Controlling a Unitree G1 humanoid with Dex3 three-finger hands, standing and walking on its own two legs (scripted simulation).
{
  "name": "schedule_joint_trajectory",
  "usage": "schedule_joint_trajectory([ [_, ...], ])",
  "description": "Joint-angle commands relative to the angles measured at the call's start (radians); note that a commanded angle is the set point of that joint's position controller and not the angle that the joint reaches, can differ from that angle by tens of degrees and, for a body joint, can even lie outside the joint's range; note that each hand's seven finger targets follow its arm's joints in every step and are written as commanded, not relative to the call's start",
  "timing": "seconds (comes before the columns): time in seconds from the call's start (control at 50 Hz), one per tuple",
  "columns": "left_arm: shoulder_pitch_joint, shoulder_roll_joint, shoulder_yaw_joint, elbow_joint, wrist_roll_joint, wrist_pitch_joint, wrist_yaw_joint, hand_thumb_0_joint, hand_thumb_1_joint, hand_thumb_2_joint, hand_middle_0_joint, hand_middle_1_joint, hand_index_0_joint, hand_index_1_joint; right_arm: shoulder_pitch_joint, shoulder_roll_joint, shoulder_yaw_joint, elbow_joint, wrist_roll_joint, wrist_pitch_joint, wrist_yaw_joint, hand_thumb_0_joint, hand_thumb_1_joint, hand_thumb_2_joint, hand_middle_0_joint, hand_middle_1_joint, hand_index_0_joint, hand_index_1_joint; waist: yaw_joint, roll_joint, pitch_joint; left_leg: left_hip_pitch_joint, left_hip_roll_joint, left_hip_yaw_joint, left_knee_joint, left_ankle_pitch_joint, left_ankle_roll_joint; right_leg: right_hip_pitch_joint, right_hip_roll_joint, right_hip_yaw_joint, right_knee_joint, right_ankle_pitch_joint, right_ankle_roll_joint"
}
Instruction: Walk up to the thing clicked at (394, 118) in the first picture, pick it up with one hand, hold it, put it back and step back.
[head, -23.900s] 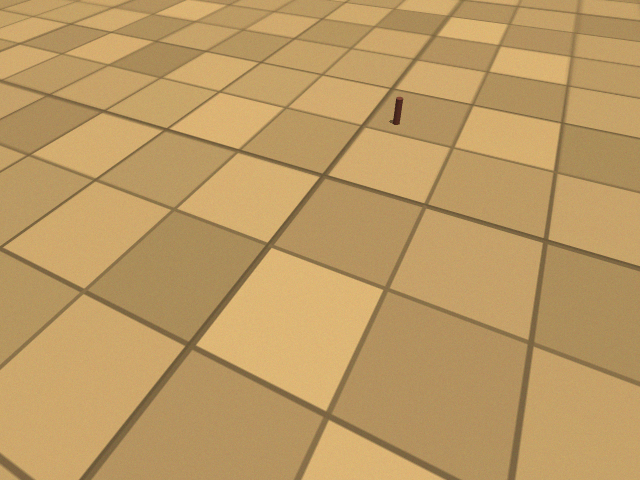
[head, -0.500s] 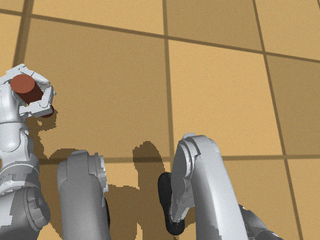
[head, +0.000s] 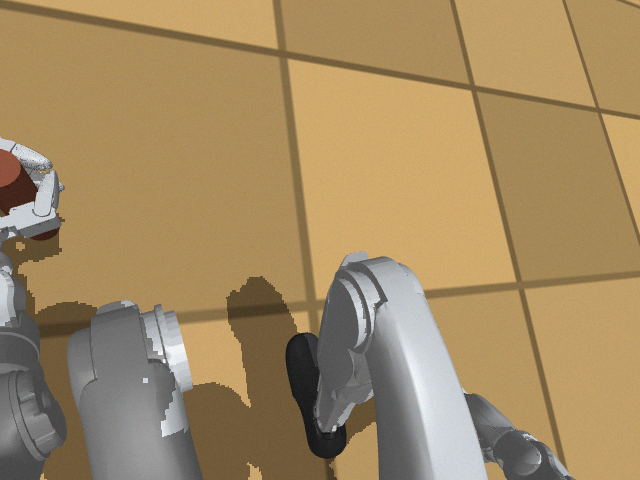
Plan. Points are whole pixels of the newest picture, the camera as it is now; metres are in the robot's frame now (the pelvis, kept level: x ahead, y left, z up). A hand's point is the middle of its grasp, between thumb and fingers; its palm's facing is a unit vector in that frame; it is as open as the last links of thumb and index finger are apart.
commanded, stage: lower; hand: left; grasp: from the side
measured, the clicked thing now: (21, 201) +0.46 +0.26 -0.13
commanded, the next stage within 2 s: loosen in 1.10 s
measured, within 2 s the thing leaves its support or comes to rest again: rests again in 1.48 s
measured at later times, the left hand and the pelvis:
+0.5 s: hand (46, 202) +0.47 +0.25 -0.16, palm faces +0.21 -0.98 -0.01, open 5.0 cm; pelvis +0.00 +0.01 -0.01, yaw -3 degrees
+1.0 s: hand (54, 207) +0.47 +0.24 -0.18, palm faces +0.21 -0.98 -0.02, open 5.0 cm; pelvis -0.01 +0.01 -0.01, yaw -5 degrees
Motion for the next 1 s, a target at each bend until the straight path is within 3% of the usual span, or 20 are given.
schedule_joint_trajectory([
  [0.0, -0.296, 0.194, 0.016, -0.144, -0.011, -0.107, 0.009, 0.000, 0.601, 1.262, -1.333, -1.394, -1.344, -1.384, 0.085, -0.315, -0.065, -0.040, -0.017, -0.003, -0.014, 0.000, -0.890, -0.899, 0.199, 0.300, 0.200, 0.300, -0.066, 0.361, -0.577, 0.388, 0.013, 0.035, -0.313, 0.061, -0.018, 0.328, 0.051, -0.071, -0.184, 0.085, -0.045],
  [0.16, -0.298, 0.251, 0.018, -0.098, -0.004, -0.163, 0.031, 0.000, 0.576, 1.261, -1.342, -1.393, -1.348, -1.387, 0.051, -0.343, -0.013, -0.040, -0.050, -0.002, -0.015, 0.000, -0.906, -0.904, 0.199, 0.300, 0.199, 0.300, -0.094, 0.444, -0.554, 0.465, 0.028, -0.003, -0.310, 0.114, -0.040, 0.335, 0.053, -0.097, -0.154, 0.134, -0.047],
  [0.2, -0.294, 0.256, 0.003, -0.077, -0.002, -0.170, 0.032, 0.000, 0.578, 1.273, -1.327, -1.391, -1.332, -1.386, 0.034, -0.346, 0.000, -0.043, -0.057, 0.000, -0.017, 0.000, -0.902, -0.904, 0.199, 0.300, 0.199, 0.300, -0.101, 0.438, -0.537, 0.460, 0.029, -0.004, -0.296, 0.129, -0.038, 0.341, 0.056, -0.099, -0.155, 0.148, -0.045],
  [0.3, -0.250, 0.261, 0.016, -0.036, -0.014, -0.186, 0.064, 0.000, 0.559, 1.292, -1.302, -1.396, -1.311, -1.390, 0.034, -0.354, 0.027, -0.049, -0.074, 0.004, -0.016, 0.000, -0.900, -0.904, 0.200, 0.300, 0.200, 0.300, -0.111, 0.407, -0.539, 0.454, 0.027, -0.010, -0.272, 0.182, -0.035, 0.402, 0.062, -0.111, -0.158, 0.196, -0.037],
  [0.42, -0.289, 0.295, -0.004, -0.014, -0.010, -0.215, 0.080, 0.000, 0.597, 1.306, -1.327, -1.409, -1.336, -1.403, -0.012, -0.364, 0.058, -0.067, -0.086, 0.009, -0.018, 0.000, -0.896, -0.902, 0.200, 0.300, 0.200, 0.300, -0.135, 0.391, -0.460, 0.401, 0.030, -0.029, -0.273, 0.091, -0.029, 0.374, 0.068, -0.129, -0.166, 0.134, -0.034],
  [0.54, -0.279, 0.323, 0.000, 0.015, -0.014, -0.237, 0.096, 0.000, 0.589, 1.295, -1.309, -1.394, -1.320, -1.386, -0.036, -0.376, 0.080, -0.074, -0.100, 0.008, -0.022, 0.000, -0.893, -0.901, 0.200, 0.300, 0.200, 0.300, -0.146, 0.405, -0.447, 0.423, 0.035, -0.045, -0.270, 0.081, -0.034, 0.374, 0.075, -0.143, -0.166, 0.131, -0.032],
  [0.58, -0.263, 0.330, -0.003, 0.018, -0.004, -0.242, 0.099, 0.000, 0.619, 1.324, -1.324, -1.416, -1.336, -1.408, -0.032, -0.385, 0.087, -0.070, -0.107, 0.012, -0.023, 0.000, -0.889, -0.900, 0.200, 0.300, 0.200, 0.300, -0.152, 0.440, -0.454, 0.479, 0.042, -0.063, -0.281, 0.128, -0.046, 0.376, 0.073, -0.152, -0.152, 0.168, -0.031],
  [0.62, -0.259, 0.328, -0.016, 0.032, 0.000, -0.245, 0.100, 0.000, 0.602, 1.317, -1.330, -1.413, -1.339, -1.407, -0.050, -0.381, 0.094, -0.075, -0.109, 0.012, -0.023, 0.000, -0.889, -0.901, 0.200, 0.300, 0.200, 0.300, -0.154, 0.430, -0.443, 0.462, 0.041, -0.064, -0.274, 0.126, -0.042, 0.377, 0.077, -0.154, -0.151, 0.169, -0.032],
  [0.76, -0.248, 0.361, 0.002, 0.041, -0.001, -0.258, 0.125, 0.000, 0.596, 1.338, -1.337, -1.426, -1.345, -1.422, -0.063, -0.384, 0.115, -0.086, -0.120, 0.019, -0.024, 0.000, -0.890, -0.901, 0.200, 0.300, 0.200, 0.300, -0.156, 0.427, -0.421, 0.450, 0.044, -0.068, -0.267, 0.123, -0.040, 0.406, 0.085, -0.160, -0.162, 0.172, -0.028],
  [0.82, -0.264, 0.359, -0.010, 0.052, 0.001, -0.265, 0.125, 0.000, 0.632, 1.334, -1.343, -1.426, -1.354, -1.419, -0.069, -0.391, 0.121, -0.088, -0.123, 0.021, -0.025, 0.000, -0.890, -0.900, 0.200, 0.300, 0.200, 0.300, -0.178, 0.426, -0.405, 0.447, 0.046, -0.081, -0.270, 0.114, -0.041, 0.392, 0.086, -0.172, -0.157, 0.167, -0.027],
  [0.88, -0.273, 0.359, -0.024, 0.052, 0.010, -0.266, 0.129, 0.000, 0.623, 1.336, -1.355, -1.424, -1.361, -1.422, -0.083, -0.394, 0.120, -0.092, -0.123, 0.022, -0.025, 0.000, -0.890, -0.900, 0.200, 0.300, 0.200, 0.300, -0.176, 0.431, -0.366, 0.444, 0.050, -0.088, -0.282, 0.085, -0.042, 0.363, 0.084, -0.172, -0.157, 0.146, -0.029],
  [0.98, -0.259, 0.371, -0.021, 0.058, -0.001, -0.276, 0.129, 0.000, 0.583, 1.313, -1.341, -1.406, -1.349, -1.403, -0.090, -0.397, 0.130, -0.094, -0.127, 0.020, -0.024, 0.000, -0.887, -0.899, 0.200, 0.300, 0.200, 0.300, -0.175, 0.411, -0.387, 0.440, 0.048, -0.089, -0.265, 0.091, -0.037, 0.387, 0.092, -0.174, -0.163, 0.157, -0.026],
])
